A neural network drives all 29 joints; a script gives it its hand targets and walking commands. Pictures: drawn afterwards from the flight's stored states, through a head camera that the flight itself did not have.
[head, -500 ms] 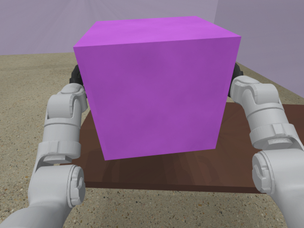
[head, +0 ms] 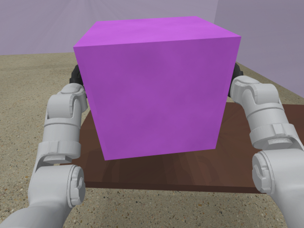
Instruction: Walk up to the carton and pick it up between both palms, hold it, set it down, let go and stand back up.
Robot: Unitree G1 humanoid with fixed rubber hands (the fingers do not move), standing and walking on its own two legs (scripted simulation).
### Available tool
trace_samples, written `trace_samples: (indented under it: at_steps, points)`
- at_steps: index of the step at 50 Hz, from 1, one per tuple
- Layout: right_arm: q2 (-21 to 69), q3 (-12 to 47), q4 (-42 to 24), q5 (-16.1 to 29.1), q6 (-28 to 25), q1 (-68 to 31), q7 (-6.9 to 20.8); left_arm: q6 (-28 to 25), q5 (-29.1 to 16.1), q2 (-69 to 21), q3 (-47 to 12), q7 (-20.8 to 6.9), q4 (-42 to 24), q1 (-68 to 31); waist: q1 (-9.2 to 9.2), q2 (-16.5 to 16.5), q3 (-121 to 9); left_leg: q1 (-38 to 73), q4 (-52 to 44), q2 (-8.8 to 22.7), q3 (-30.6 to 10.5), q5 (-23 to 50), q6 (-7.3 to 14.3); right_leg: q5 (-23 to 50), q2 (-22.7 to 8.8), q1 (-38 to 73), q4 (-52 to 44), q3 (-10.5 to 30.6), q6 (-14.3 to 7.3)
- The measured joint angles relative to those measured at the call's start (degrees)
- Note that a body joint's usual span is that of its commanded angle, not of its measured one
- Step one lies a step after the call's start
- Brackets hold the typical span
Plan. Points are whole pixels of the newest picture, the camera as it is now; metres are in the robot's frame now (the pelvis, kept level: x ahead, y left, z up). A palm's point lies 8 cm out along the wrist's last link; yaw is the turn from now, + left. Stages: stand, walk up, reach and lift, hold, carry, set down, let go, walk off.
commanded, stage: hold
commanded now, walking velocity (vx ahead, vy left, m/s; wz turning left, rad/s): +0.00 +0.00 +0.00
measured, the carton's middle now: (153, 82) +0.44 +0.02 +0.25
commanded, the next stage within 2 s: set down in 0.28 s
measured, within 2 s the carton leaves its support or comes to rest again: neither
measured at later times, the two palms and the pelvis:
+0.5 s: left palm (77, 88) +0.37 +0.22 +0.26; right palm (234, 83) +0.38 -0.18 +0.28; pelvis +0.00 +0.00 +0.00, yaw +0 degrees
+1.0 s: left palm (85, 89) +0.39 +0.21 +0.25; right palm (231, 87) +0.40 -0.19 +0.26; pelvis +0.01 +0.00 +0.00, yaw +0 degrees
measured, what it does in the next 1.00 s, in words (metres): stands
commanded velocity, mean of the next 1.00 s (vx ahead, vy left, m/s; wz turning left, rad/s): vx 0.00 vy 0.00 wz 0.00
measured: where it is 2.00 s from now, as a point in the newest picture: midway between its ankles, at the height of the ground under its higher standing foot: outside the picture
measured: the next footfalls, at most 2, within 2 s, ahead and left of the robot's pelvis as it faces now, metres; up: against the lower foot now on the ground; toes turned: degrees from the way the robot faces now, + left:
none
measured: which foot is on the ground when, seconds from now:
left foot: down 0.00-1.00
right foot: down 0.00-1.00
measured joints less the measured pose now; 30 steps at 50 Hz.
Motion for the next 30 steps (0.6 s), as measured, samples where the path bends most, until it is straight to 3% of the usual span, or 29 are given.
trace_samples:
  at_steps: [21,30]
  points:
    - [0.0,0.0,0.0,0.0,-0.2,0.0,0.0,0.0,0.0,0.0,0.0,0.0,0.0,-0.2,0.00,0.0,0.0,0.0,0.0,0.0,0.0,0.0,0.0,0.0,0.0,0.0,0.0,0.0,0.0]
    - [0.0,0.0,2.6,-1.1,-4.8,-0.3,1.5,-2.1,0.2,0.0,0.0,0.2,0.6,-1.0,0.00,0.0,0.0,0.0,0.0,0.0,0.0,-0.1,0.0,0.0,0.0,0.0,0.0,0.0,0.0]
